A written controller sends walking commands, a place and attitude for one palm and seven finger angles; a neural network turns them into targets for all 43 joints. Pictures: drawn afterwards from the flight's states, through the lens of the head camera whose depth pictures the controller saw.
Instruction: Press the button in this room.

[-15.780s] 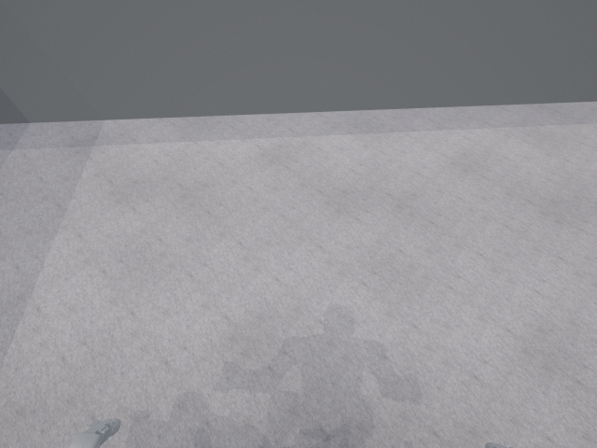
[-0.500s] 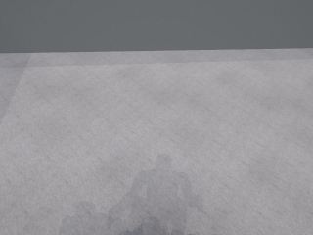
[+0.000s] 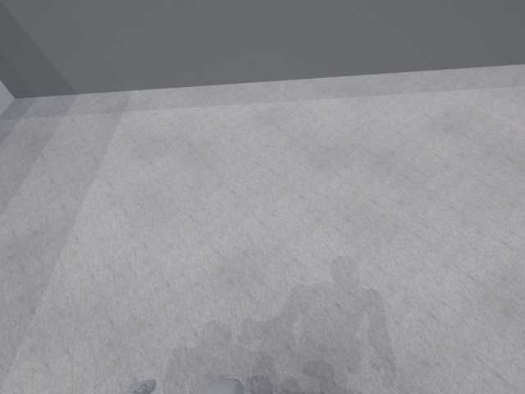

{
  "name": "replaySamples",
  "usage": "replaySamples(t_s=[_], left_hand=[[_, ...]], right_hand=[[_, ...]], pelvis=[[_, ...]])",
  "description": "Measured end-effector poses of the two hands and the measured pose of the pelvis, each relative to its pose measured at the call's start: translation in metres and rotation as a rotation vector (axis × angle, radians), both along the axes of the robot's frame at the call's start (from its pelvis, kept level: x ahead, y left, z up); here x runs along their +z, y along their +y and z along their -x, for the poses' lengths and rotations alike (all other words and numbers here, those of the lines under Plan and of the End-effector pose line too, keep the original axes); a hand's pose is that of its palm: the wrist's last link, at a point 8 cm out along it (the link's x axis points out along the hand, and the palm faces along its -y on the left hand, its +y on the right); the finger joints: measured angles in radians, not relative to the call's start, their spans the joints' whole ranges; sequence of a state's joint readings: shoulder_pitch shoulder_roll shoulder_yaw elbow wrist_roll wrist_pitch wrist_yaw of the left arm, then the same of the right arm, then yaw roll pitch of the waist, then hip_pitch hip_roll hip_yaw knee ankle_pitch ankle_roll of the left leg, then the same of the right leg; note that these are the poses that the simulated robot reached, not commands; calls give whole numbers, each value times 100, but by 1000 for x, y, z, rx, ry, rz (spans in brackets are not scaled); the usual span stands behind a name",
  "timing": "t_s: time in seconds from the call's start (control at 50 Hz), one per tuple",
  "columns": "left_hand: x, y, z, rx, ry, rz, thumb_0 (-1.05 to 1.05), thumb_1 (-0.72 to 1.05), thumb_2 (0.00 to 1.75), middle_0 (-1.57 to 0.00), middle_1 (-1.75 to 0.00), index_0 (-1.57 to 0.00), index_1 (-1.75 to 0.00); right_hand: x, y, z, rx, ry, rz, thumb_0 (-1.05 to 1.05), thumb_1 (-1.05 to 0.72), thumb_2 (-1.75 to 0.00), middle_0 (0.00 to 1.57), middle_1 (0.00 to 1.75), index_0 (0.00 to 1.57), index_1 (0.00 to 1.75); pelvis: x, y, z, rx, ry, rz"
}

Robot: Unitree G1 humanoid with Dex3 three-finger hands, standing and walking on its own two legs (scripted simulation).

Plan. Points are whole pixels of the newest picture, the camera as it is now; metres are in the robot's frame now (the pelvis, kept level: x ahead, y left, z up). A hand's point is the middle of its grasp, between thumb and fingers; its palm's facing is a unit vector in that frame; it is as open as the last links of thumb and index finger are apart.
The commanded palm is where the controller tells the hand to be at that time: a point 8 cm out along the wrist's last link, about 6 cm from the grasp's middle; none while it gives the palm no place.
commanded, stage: turn or walk to find it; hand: left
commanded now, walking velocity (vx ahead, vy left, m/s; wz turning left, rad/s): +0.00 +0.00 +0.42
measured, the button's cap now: out of the picture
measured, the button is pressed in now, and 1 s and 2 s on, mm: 0 0 0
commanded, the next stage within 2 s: stand and wait in 0.28 s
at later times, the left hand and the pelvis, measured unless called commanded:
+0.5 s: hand out of the picture -0.04 +0.27 -0.18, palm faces +0.25 -0.94 -0.23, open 7.4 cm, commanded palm none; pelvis -0.02 +0.05 +0.00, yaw +12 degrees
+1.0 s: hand out of the picture -0.01 +0.20 -0.14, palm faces +0.42 -0.86 -0.29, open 7.4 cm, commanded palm none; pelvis -0.02 -0.01 +0.00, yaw +27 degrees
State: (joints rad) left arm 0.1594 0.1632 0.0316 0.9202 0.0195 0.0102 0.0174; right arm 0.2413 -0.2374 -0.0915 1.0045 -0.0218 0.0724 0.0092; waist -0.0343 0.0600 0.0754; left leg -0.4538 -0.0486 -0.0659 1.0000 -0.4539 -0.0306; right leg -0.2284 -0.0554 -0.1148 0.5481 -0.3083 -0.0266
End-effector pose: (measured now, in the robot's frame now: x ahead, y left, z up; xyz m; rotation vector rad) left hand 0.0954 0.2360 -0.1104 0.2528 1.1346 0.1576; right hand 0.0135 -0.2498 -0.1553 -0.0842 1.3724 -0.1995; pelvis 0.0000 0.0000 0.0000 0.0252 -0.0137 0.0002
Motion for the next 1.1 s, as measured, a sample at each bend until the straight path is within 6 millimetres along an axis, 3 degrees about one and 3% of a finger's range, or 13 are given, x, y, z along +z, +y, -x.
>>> replaySamples(t_s=[0.12,0.2,0.28,0.4,0.48,0.62,0.72,0.86,0.98,1.1], left_hand=[[-3,-5,40,82,53,19,1,90,89,-20,-30,-20,-30],[-9,4,68,142,94,28,1,91,89,-20,-30,-20,-30],[-21,21,100,200,140,45,1,91,89,-20,-30,-20,-30],[-47,58,144,292,217,70,1,90,89,-20,-30,-20,-30],[-40,72,150,321,230,74,1,91,89,-19,-30,-20,-30],[-22,83,128,342,107,56,1,91,89,-19,-30,-20,-30],[-13,76,107,342,40,31,1,91,89,-19,-30,-20,-30],[-3,44,90,356,-59,-20,1,90,89,-19,-30,-20,-30],[9,11,124,440,-28,-23,1,90,89,-20,-30,-20,-30],[4,-13,167,543,37,8,1,90,89,-20,-30,-20,-30]], right_hand=[[6,-10,-9,64,18,13,1,-91,-90,19,30,20,30],[11,-6,-26,122,19,31,1,-91,-90,19,29,20,30],[16,11,-55,197,-20,53,1,-91,-90,19,29,20,30],[26,54,-102,302,-155,86,0,-91,-90,19,29,20,30],[39,75,-111,338,-200,86,0,-91,-90,19,30,20,30],[40,88,-106,383,-175,55,0,-91,-90,20,30,20,30],[29,76,-92,383,-132,31,0,-91,-90,20,30,20,30],[0,36,-77,396,-42,-2,0,-91,-90,20,30,20,30],[1,13,-90,456,-2,-2,1,-91,-90,20,30,20,30],[7,10,-108,539,11,15,0,-91,-90,19,30,20,30]], pelvis=[[4,-4,3,62,-5,-4],[4,1,5,99,-1,-5],[0,13,9,134,4,5],[-11,39,15,172,-1,19],[-1,47,17,199,-4,43],[7,49,22,260,4,46],[5,38,24,305,10,35],[-7,3,22,384,16,14],[2,-13,21,463,2,-13],[6,-19,20,537,4,-18]])
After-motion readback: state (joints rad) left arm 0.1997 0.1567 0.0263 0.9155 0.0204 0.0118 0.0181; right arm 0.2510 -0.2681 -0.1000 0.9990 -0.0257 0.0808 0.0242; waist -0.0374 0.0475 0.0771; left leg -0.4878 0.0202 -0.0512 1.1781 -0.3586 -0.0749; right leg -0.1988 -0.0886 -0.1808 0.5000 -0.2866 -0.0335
